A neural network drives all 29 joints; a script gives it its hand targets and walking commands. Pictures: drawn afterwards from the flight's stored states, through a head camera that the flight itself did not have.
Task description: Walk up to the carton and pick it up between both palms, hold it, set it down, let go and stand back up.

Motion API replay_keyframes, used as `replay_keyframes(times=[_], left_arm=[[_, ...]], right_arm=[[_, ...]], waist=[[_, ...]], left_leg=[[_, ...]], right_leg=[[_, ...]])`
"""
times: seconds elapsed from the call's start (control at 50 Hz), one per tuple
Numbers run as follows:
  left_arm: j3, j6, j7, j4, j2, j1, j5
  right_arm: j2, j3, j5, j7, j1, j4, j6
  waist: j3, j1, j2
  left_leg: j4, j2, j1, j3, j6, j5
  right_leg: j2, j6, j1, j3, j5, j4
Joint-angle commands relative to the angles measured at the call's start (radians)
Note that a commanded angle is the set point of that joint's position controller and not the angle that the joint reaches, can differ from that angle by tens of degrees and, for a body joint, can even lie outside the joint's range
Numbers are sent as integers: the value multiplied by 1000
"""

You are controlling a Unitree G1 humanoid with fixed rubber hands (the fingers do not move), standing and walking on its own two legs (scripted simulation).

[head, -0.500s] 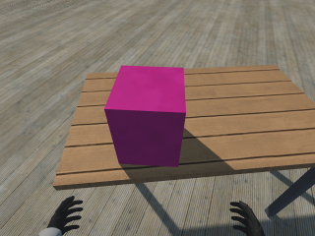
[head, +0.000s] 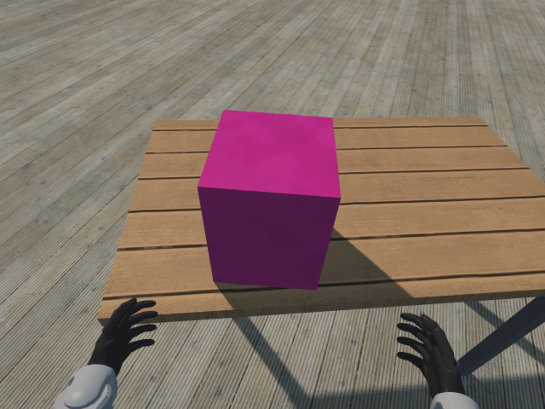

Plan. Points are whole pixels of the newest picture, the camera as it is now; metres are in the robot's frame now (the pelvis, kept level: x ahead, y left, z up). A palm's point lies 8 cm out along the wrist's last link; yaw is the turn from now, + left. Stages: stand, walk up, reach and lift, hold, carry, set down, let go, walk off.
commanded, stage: reach and lift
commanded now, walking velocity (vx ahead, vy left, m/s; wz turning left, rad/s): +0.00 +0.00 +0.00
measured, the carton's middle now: (271, 202) +0.47 +0.00 +0.03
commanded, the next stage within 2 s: none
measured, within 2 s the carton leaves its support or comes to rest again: neither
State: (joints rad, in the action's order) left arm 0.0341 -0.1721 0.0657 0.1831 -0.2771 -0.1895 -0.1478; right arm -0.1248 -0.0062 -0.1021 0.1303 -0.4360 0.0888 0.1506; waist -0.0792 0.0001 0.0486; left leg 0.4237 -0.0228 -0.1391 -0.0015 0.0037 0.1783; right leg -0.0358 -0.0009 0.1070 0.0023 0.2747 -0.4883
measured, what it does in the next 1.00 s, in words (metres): stands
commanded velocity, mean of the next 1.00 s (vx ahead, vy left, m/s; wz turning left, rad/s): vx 0.00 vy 0.00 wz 0.00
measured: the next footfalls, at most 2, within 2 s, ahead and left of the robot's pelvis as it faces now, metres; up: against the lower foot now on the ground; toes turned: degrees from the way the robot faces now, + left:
none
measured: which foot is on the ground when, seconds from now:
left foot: down 0.00-1.00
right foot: down 0.00-1.00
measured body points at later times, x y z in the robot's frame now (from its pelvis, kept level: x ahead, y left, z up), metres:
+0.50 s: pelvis +0.02 -0.01 +0.00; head +0.02 +0.00 +0.45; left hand +0.25 +0.21 +0.02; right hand +0.21 -0.20 +0.05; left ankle +0.04 +0.12 -0.74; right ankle +0.00 -0.13 -0.74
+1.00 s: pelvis +0.02 -0.01 +0.00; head +0.02 +0.00 +0.45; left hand +0.33 +0.21 +0.09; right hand +0.30 -0.18 +0.08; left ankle +0.04 +0.12 -0.74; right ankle +0.00 -0.13 -0.74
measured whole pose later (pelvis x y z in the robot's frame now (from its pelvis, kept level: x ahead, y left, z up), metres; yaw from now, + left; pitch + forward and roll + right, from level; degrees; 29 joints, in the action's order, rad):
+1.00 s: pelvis +0.02 -0.01 +0.00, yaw +0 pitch -5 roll +1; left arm 0.11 -0.40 0.07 -0.01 -0.28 0.13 -0.21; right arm -0.10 0.08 -0.18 0.28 0.00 0.11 0.33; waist -0.08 0.00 0.05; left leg 0.42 -0.01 -0.14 0.00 0.00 0.20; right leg -0.02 0.00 0.11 0.00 0.29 -0.48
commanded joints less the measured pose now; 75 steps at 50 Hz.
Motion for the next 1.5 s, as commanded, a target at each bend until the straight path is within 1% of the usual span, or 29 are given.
replay_keyframes(times=[0.0,0.02,0.12,0.18,0.24,0.26,0.3,0.34,0.4,0.42,0.44,0.52,0.54,0.64,0.74,0.78,0.8,0.84,0.88,1.02,1.06,1.14,1.18,1.2,1.24,1.3,1.36,1.4,1.48], left_arm=[[25,111,-5,-314,-207,49,-100],[47,112,-5,-314,-218,45,-83],[70,151,0,-388,-209,-39,-89],[73,172,18,-425,-222,-29,-88],[85,193,19,-456,-219,-27,-85],[81,192,22,-451,-213,-25,-90],[88,183,26,-445,-218,-9,-98],[83,169,33,-443,-212,-3,-107],[63,150,17,-471,-211,78,-117],[54,142,14,-478,-221,114,-133],[70,134,14,-483,-228,136,-130],[67,92,-3,-493,-234,193,-142],[73,83,-2,-505,-231,191,-148],[104,30,-11,-546,-256,300,-141],[114,-42,-4,-487,-250,413,-128],[140,-81,1,-448,-247,453,-117],[137,-94,0,-445,-240,487,-116],[133,-124,6,-401,-240,530,-108],[160,-159,17,-341,-244,576,-97],[165,-278,24,-288,-225,733,-54],[164,-298,23,-328,-216,744,-50],[168,-313,22,-249,-233,876,-55],[169,-329,9,-261,-243,917,-49],[154,-331,12,-277,-252,926,-56],[151,-334,2,-274,-248,988,-60],[161,-349,-1,-134,-285,1097,-71],[144,-339,-13,-144,-281,1124,-69],[142,-347,-10,-75,-294,1168,-73],[111,-338,-13,12,-306,1261,-96]], right_arm=[[60,86,-56,15,39,271,-56],[70,115,-64,21,18,271,-59],[75,139,-85,51,-69,334,-104],[94,166,-83,73,-79,371,-133],[103,188,-99,81,-78,414,-163],[94,178,-107,81,-80,389,-168],[90,193,-103,85,-51,416,-160],[88,178,-103,93,-47,409,-149],[84,174,-116,85,65,440,-119],[72,146,-103,85,102,443,-104],[83,175,-107,87,113,448,-86],[65,121,-101,93,197,426,-23],[72,119,-100,96,190,436,-11],[58,86,-109,113,322,375,44],[35,27,-97,131,425,304,98],[29,41,-116,141,477,301,105],[21,18,-125,142,520,285,109],[2,-5,-115,145,570,264,115],[7,8,-123,155,623,243,119],[-44,-42,-140,190,781,161,154],[-47,-31,-164,196,800,193,163],[-52,-65,-142,205,911,140,190],[-60,-67,-159,205,961,126,201],[-64,-81,-154,208,942,101,205],[-68,-90,-155,206,1006,85,215],[-81,-121,-132,213,1129,27,235],[-63,-107,-152,212,1163,18,229],[-72,-97,-154,218,1195,-27,237],[-99,-121,-154,221,1327,-98,242]], waist=[[85,75,-80],[89,93,-90],[147,97,-80],[142,91,-49],[171,103,-73],[161,89,-85],[145,104,-76],[137,93,-65],[125,100,-105],[149,74,-96],[151,90,-96],[141,70,-119],[168,65,-92],[202,48,-104],[209,14,-96],[247,28,-90],[248,14,-109],[249,-4,-85],[255,14,-79],[271,-20,-85],[304,-28,-79],[295,-50,-48],[318,-45,-90],[338,-71,-80],[345,-80,-93],[305,-87,-62],[369,-84,-69],[391,-95,-60],[397,-116,-66]], left_leg=[[-145,50,54,-75,-20,71],[-131,45,74,-76,-23,49],[-85,45,143,-60,-9,-154],[-59,36,162,-44,-13,-157],[-46,30,175,-40,-11,-200],[-48,39,184,-29,-3,-205],[-53,38,182,-33,-12,-166],[-61,37,167,-28,-15,-136],[-87,47,141,-24,-19,-58],[-92,47,131,-29,-20,-44],[-90,45,133,-35,-28,-15],[-107,51,109,-26,-24,9],[-108,52,106,-23,-30,-14],[-101,50,124,-28,-15,-67],[-105,47,135,-29,-12,-86],[-102,40,145,-37,-15,-123],[-101,42,126,-34,-5,-134],[-100,44,138,-30,-8,-151],[-97,41,139,-37,-12,-158],[-80,37,163,-41,6,-237],[-76,35,185,-49,11,-282],[-97,34,135,-40,-6,-160],[-96,30,136,-50,3,-182],[-85,32,151,-41,2,-203],[-92,31,129,-43,7,-160],[-111,29,56,-42,-10,-44],[-105,30,85,-48,-8,-84],[-90,22,71,-51,-9,-119],[-81,26,56,-41,-8,-106]], right_leg=[[14,-15,63,50,-13,215],[8,-14,75,59,-28,220],[8,-7,46,52,-228,210],[-2,5,73,69,-279,214],[0,6,89,61,-335,204],[3,2,95,66,-321,208],[3,-3,104,63,-272,214],[-2,2,99,74,-271,221],[5,-21,106,72,-142,222],[9,-17,106,64,-137,214],[0,-13,109,77,-115,220],[-3,-24,104,76,-95,213],[-1,-20,86,74,-134,204],[-5,-14,55,82,-200,192],[2,-7,49,74,-218,184],[-1,4,24,72,-283,180],[4,-1,21,70,-287,177],[10,1,19,57,-316,176],[9,11,2,59,-327,174],[36,16,-28,31,-416,171],[40,26,-49,26,-484,163],[39,29,-29,26,-391,171],[47,26,-24,20,-385,163],[45,23,-42,24,-415,168],[54,20,-37,21,-362,164],[43,26,-17,21,-273,176],[50,23,-29,16,-311,170],[45,32,-48,13,-383,163],[41,32,-36,10,-382,162]])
